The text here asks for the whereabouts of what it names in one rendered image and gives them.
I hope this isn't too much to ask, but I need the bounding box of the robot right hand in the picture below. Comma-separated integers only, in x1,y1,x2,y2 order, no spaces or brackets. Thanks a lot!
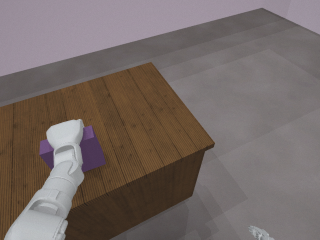
248,225,274,240

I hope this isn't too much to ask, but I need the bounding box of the robot left forearm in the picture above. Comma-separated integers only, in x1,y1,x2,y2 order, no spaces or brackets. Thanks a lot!
4,142,85,240

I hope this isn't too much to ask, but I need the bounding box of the robot left hand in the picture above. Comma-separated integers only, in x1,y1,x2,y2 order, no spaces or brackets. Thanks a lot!
46,119,84,163

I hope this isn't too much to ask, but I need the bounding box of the table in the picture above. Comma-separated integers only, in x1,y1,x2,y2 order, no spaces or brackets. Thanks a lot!
0,62,215,240

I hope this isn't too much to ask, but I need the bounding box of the sponge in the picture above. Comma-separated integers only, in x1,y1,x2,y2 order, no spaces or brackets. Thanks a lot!
39,125,106,172

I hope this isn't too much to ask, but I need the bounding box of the robot left upper arm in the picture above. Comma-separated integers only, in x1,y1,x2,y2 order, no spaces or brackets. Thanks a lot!
9,209,68,240

